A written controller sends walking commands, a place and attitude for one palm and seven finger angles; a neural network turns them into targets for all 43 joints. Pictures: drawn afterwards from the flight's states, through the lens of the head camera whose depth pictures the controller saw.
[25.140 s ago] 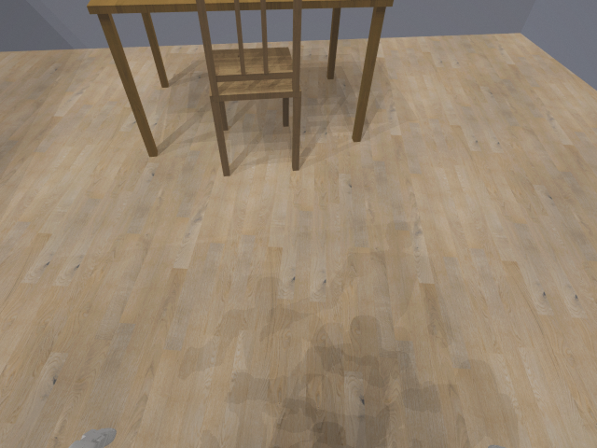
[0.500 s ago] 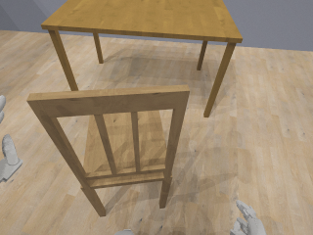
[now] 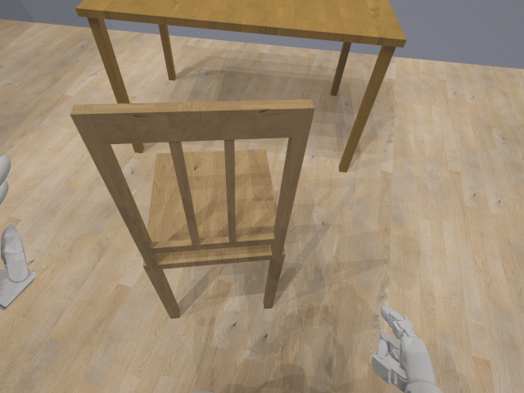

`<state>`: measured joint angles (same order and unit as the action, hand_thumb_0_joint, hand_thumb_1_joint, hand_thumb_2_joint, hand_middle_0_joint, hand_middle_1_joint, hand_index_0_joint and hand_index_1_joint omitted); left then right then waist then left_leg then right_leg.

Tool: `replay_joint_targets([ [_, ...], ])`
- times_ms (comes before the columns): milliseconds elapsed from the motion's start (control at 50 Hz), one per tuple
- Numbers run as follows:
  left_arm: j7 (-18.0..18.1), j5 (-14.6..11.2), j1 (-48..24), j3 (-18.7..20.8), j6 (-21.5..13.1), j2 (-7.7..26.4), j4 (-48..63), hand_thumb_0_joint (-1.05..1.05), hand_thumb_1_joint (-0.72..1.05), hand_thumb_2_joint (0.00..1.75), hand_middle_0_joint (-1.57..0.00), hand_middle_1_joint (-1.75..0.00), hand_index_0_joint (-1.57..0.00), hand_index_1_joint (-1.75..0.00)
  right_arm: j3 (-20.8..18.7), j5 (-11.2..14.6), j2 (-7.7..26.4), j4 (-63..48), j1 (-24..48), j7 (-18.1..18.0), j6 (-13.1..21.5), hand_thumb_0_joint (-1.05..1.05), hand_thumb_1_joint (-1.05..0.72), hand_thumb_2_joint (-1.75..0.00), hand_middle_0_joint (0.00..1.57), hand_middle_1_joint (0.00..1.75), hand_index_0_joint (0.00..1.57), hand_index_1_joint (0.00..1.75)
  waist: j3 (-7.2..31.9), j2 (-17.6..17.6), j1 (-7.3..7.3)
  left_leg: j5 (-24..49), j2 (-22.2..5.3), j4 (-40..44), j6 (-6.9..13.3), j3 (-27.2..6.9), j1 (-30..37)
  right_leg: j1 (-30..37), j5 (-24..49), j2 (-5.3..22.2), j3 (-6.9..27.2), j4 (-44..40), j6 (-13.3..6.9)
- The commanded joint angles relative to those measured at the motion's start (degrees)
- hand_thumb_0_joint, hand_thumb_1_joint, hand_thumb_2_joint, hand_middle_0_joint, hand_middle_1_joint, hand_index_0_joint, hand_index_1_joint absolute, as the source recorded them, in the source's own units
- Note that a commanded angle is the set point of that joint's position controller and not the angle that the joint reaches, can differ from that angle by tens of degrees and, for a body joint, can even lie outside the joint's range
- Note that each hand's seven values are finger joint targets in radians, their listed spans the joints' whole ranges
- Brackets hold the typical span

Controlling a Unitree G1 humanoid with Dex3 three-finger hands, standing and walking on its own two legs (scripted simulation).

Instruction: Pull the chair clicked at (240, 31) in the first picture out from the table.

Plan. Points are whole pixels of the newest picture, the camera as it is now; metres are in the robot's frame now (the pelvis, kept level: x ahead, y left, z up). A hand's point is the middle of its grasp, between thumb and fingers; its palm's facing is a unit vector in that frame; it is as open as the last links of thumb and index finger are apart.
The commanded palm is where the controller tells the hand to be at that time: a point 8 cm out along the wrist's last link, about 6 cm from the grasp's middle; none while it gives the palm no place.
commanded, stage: stop stepping back and stand still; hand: left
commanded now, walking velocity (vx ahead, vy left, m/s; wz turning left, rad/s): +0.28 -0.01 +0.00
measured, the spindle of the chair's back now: (187, 200) +0.48 +0.19 -0.06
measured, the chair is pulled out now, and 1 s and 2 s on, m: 0.61 0.61 0.61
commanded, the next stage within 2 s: let the arm hang, fingers relaxed in 0.68 s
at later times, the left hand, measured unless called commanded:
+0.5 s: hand out of the picture +0.13 +0.24 +0.18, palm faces +0.43 -0.73 -0.53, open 7.4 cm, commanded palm +0.07 +0.28 +0.18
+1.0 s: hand out of the picture +0.08 +0.18 -0.13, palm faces +0.07 -0.97 -0.23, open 7.4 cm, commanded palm none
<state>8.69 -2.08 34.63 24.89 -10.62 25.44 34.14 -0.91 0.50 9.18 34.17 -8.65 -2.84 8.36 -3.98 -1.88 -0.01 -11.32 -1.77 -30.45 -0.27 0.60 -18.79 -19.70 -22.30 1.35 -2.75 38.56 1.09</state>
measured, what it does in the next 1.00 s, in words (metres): steps on the spot: right foot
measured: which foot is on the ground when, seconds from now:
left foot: down 0.00-1.00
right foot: up 0.00-0.02, down 0.04-1.00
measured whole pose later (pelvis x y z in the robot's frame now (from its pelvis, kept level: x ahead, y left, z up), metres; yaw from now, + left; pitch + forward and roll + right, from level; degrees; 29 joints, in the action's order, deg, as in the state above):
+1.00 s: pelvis -0.04 -0.01 +0.00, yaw +3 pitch -1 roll +0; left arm 0.8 1.8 14.0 1.7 4.2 10.7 -36.5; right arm 1.2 -1.6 10.8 46.8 -10.0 0.1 0.6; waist -1.6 0.1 0.6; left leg -14.2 2.7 -32.6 1.0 -2.5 -17.8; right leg -16.2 -17.2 2.3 -3.9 33.9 -0.2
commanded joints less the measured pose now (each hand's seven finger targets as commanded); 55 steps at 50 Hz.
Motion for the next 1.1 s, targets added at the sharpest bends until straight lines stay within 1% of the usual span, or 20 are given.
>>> replay_joint_targets([
  [0,1.81,-0.71,-1.32,9.26,-4.32,10.57,10.32,0.0,0.9,0.9,-0.2,-0.3,-0.2,-0.3,-1.85,0.9,9.31,-6.12,0.83,-1.21,2.48,0.0,-0.9,-0.9,0.2,0.3,0.2,0.3,8.55,13.5,0.97,-12.94,-8.01,9.6,3.08,-7.16,-2.44,14.18,7.61,1.04,-0.66,-17.3,-0.15],
  [40,1.7,-0.23,-3.05,9.97,-4.02,11.39,5.75,0.0,0.9,0.9,-0.2,-0.3,-0.2,-0.3,-2.03,1.01,9.36,-5.32,-0.23,-1.72,2.32,0.0,-0.9,-0.9,0.2,0.3,0.2,0.3,7.49,8.7,0.77,-21.81,-4.45,8.12,1.5,-4.11,-5.53,13.39,1.98,1.89,2.01,-18.61,-1.33],
  [100,1.75,-0.29,-5.0,7.26,-2.64,9.43,3.38,0.0,0.9,0.9,-0.2,-0.3,-0.2,-0.3,-2.23,0.25,9.74,-5.89,0.01,-1.94,0.81,0.0,-0.9,-0.9,0.2,0.3,0.2,0.3,4.05,-0.01,1.35,-16.86,0.78,-6.07,0.53,-0.86,2.75,-5.45,-15.23,8.07,12.46,-26.68,-5.81],
  [180,2.35,0.04,-10.52,3.79,-2.21,7.92,2.69,0.0,0.9,0.9,-0.2,-0.3,-0.2,-0.3,-1.61,-0.02,10.16,-4.62,-0.41,-1.86,0.2,0.0,-0.9,-0.9,0.2,0.3,0.2,0.3,5.12,-7.14,2.17,-13.78,1.45,-10.75,1.61,-1.65,5.39,-8.12,-17.5,11.93,11.74,-26.12,-6.99],
  [220,2.49,0.41,-11.17,3.9,-2.37,8.14,2.49,0.0,0.9,0.9,-0.2,-0.3,-0.2,-0.3,-1.56,0.0,10.43,-4.87,0.11,-2.34,0.58,0.0,-0.9,-0.9,0.2,0.3,0.2,0.3,2.69,-5.58,1.98,-15.53,0.54,-3.66,2.41,-3.2,5.29,-7.95,-18.11,10.27,10.08,-23.98,-5.9],
  [300,2.72,1.86,-9.16,5.76,-3.18,9.2,8.36,0.0,0.9,0.9,-0.2,-0.3,-0.2,-0.3,-1.53,0.28,10.26,-6.72,1.34,-2.8,1.6,0.0,-0.9,-0.9,0.2,0.3,0.2,0.3,0.66,20.13,1.0,-39.41,-9.14,23.62,6.06,-20.21,-11.83,6.63,-6.62,-1.12,0.72,-1.23,-1.46],
  [320,2.35,2.09,-8.52,6.7,-3.31,9.76,8.39,0.0,0.9,0.9,-0.2,-0.3,-0.2,-0.3,-2.12,0.1,9.72,-7.27,1.41,-2.79,1.9,0.0,-0.9,-0.9,0.2,0.3,0.2,0.3,0.62,21.41,0.3,-39.99,-10.08,25.37,6.54,-20.49,-19.09,13.77,-1.78,-1.79,-0.25,4.79,-0.86],
  [420,1.53,0.59,-0.56,9.45,-5.83,10.63,3.79,0.0,0.9,0.9,-0.2,-0.3,-0.2,-0.3,-2.34,-0.21,9.17,-4.89,-1.22,-1.76,3.2,0.0,-0.9,-0.9,0.2,0.3,0.2,0.3,5.11,7.29,0.48,-17.18,-2.86,6.9,3.58,-8.61,-7.44,14.44,4.27,2.69,2.9,-18.59,-3.29],
  [480,1.31,0.7,-1.97,6.93,-5.31,8.42,2.18,0.0,0.9,0.9,-0.2,-0.3,-0.2,-0.3,-3.53,0.15,10.06,-4.59,-2.62,-1.63,2.08,0.0,-0.9,-0.9,0.2,0.3,0.2,0.3,4.13,-1.78,1.48,-17.84,1.89,-6.08,1.7,-3.47,-2.19,-0.69,-18.14,9.44,16.65,-25.91,-7.49],
  [520,1.78,0.47,-5.25,6.5,-5.43,8.66,1.85,0.0,0.9,0.9,-0.2,-0.3,-0.2,-0.3,-2.85,-0.28,9.98,-3.46,-3.09,-1.29,1.93,0.0,-0.9,-0.9,0.2,0.3,0.2,0.3,4.29,-5.36,2.07,-10.8,2.04,-13.5,1.57,-2.45,1.9,-4.18,-14.87,14.62,19.8,-27.79,-10.22],
  [580,1.85,0.49,-9.49,5.34,-5.33,8.43,1.52,0.0,0.9,0.9,-0.2,-0.3,-0.2,-0.3,-2.13,-0.28,9.68,-3.62,-0.83,-1.56,2.48,0.0,-0.9,-0.9,0.2,0.3,0.2,0.3,3.07,-3.28,1.91,-9.74,0.21,1.24,2.84,-4.14,4.79,-1.38,-7.41,10.58,12.53,-21.82,-6.67],
  [620,1.76,0.76,-8.06,5.36,-5.66,8.17,2.67,0.0,0.9,0.9,-0.2,-0.3,-0.2,-0.3,-2.53,-0.24,10.46,-4.5,0.32,-1.98,3.0,0.0,-0.9,-0.9,0.2,0.3,0.2,0.3,3.28,3.01,0.62,-6.17,-2.85,10.01,4.04,-8.53,4.31,3.45,-0.4,5.06,8.89,-16.3,-4.01],
  [680,1.44,1.67,-7.56,5.39,-5.16,8.02,2.8,0.0,0.9,0.9,-0.2,-0.3,-0.2,-0.3,-2.06,0.46,9.69,-5.46,1.67,-2.03,2.99,0.0,-0.9,-0.9,0.2,0.3,0.2,0.3,1.57,12.06,0.39,-23.16,-6.14,17.62,4.82,-13.25,-5.58,9.05,-1.64,1.67,4.98,-12.75,-1.77],
  [740,1.79,2.02,-7.87,6.42,-5.22,9.18,2.7,0.0,0.9,0.9,-0.2,-0.3,-0.2,-0.3,-2.11,0.77,8.93,-5.34,1.12,-2.1,3.56,0.0,-0.9,-0.9,0.2,0.3,0.2,0.3,1.59,7.58,-0.01,-19.78,-5.21,15.75,4.5,-11.45,-8.68,14.42,5.35,2.36,4.79,-15.44,-1.3],
  [760,-6.98,6.08,-9.23,-17.91,6.23,-5.52,-40.65,0.0,0.9,0.9,-0.2,-0.3,-0.2,-0.3,-3.95,-1.68,15.06,6.24,1.09,3.38,1.84,0.0,-0.9,-0.9,0.2,0.3,0.2,0.3,0.02,4.02,1.29,0.3,-2.29,3.44,3.19,-10.38,-8.11,4.42,16.71,3.92,2.8,-7.2,-2.12],
  [780,-8.26,4.53,-7.95,-17.89,10.34,-10.48,-42.64,0.0,0.9,0.9,-0.2,-0.3,-0.2,-0.3,-2.82,-1.18,9.03,6.8,-3.5,3.22,-1.74,0.0,-0.9,-0.9,0.2,0.3,0.2,0.3,4.86,2.7,0.72,2.4,-2.22,3.3,2.47,-7.8,-3.71,3.76,13.39,4.61,3.37,-9.17,-2.74],
  [820,-8.38,4.23,-11.31,-19.65,11.33,-10.51,-46.75,0.0,0.9,0.9,-0.2,-0.3,-0.2,-0.3,-1.6,-2.01,8.38,5.47,-3.7,2.91,-4.03,0.0,-0.9,-0.9,0.2,0.3,0.2,0.3,5.98,-0.91,0.19,0.09,-2.58,3.13,3.09,-9.87,-3.51,3.02,7.52,4.79,3.87,-9.97,-3.15],
  [880,-7.95,4.15,-16.1,-20.54,11.09,-7.93,-55.67,0.0,0.9,0.9,-0.2,-0.3,-0.2,-0.3,-1.37,-2.22,9.53,5.95,-4.46,2.7,-5.83,0.0,-0.9,-0.9,0.2,0.3,0.2,0.3,8.41,-10.79,0.41,9.25,-0.69,0.13,2.93,-8.85,0.53,6.65,15.68,6.67,5.49,-10.76,-5.34],
  [980,-7.3,3.18,-17.01,-22.72,11.47,-6.47,-72.4,0.0,0.9,0.9,-0.2,-0.3,-0.2,-0.3,0.3,-1.81,9.47,11.54,-4.1,2.03,-6.64,0.0,-0.9,-0.9,0.2,0.3,0.2,0.3,7.52,5.76,-0.57,16.99,-2.18,4.92,2.9,-9.8,4.41,10.14,16.32,4.07,4.48,-11.44,-3.6],
  [1080,-6.85,2.8,-14.84,-22.75,11.11,-8.56,-81.94,0.0,0.9,0.9,-0.2,-0.3,-0.2,-0.3,0.37,-1.74,6.55,16.08,-7.63,1.16,-7.26,0.0,-0.9,-0.9,0.2,0.3,0.2,0.3,7.85,13.13,-0.27,11.08,-2.19,6.24,2.73,-8.9,6.13,12.07,15.39,4.12,3.76,-15.05,-4.29],
])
